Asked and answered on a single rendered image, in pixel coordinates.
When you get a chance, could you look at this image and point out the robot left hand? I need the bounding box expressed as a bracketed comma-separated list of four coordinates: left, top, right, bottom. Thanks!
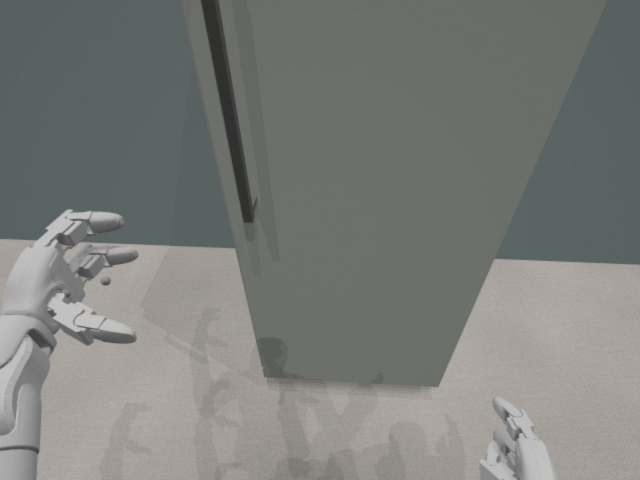
[1, 209, 139, 345]

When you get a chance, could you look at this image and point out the robot left forearm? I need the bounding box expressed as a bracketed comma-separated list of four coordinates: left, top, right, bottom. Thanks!
[0, 314, 57, 480]

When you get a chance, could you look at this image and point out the robot right hand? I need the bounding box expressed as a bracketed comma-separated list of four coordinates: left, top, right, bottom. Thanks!
[480, 396, 558, 480]

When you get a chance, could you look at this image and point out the fridge door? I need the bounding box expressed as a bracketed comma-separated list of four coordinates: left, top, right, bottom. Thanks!
[182, 0, 607, 387]

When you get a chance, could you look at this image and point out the handle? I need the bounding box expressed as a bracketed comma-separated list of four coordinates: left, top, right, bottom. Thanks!
[201, 0, 257, 223]

